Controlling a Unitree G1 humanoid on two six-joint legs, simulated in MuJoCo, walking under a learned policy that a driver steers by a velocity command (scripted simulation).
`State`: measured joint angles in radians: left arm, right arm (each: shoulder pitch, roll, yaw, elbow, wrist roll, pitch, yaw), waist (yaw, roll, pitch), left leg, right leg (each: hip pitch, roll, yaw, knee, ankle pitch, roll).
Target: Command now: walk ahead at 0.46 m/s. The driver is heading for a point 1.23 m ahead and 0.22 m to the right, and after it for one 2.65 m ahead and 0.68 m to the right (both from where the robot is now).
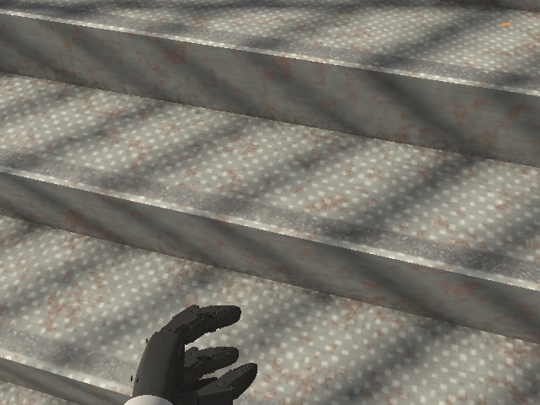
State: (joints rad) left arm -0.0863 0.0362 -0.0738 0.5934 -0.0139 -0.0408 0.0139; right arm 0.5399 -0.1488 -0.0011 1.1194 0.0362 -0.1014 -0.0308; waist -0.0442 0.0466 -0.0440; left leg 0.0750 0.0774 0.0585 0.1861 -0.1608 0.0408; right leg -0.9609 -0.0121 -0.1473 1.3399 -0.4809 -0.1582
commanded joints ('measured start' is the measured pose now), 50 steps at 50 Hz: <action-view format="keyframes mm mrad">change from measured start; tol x64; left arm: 1 602 378 136 165 72 15 36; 50 523 73 103 284 -9 20 48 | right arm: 1 -49 -191 -61 -157 -16 -46 50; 50 -213 -88 -52 -262 -65 48 -14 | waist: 1 259 -229 -252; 50 49 153 -26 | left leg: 1 -515 -53 -54 947 775 30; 2 -680 -215 -185 1429 65 24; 16 -1437 -88 -36 1959 -119 91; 25 -657 -206 238 1002 -303 88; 29 -272 222 -849 196 -42 459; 50 -297 133 -152 226 229 171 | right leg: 1 877 -167 683 -736 -143 -102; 18 912 -155 207 -1090 577 1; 26 1035 -261 80 -834 2094 48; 29 567 114 167 226 297 131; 42 311 10 153 243 359 160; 50 699 2 76 -846 229 151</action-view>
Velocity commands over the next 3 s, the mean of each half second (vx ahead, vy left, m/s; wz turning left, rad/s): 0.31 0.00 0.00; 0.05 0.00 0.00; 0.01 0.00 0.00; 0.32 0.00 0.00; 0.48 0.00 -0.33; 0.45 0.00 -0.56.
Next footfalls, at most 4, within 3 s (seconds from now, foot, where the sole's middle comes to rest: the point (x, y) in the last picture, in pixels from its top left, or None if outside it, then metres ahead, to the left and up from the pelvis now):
0.52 left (260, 369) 0.46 0.04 -0.46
1.02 right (373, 373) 0.44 -0.17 -0.46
2.06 left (162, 165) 0.84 0.23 -0.29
2.74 right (246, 27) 1.07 0.04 -0.12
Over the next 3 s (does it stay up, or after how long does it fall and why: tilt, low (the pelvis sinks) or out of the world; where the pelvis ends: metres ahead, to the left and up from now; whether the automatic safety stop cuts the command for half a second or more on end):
stays up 1.11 0.16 0.61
